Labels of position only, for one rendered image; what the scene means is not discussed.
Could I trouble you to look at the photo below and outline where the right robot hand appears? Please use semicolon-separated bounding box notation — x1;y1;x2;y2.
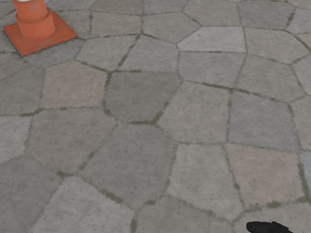
246;221;293;233

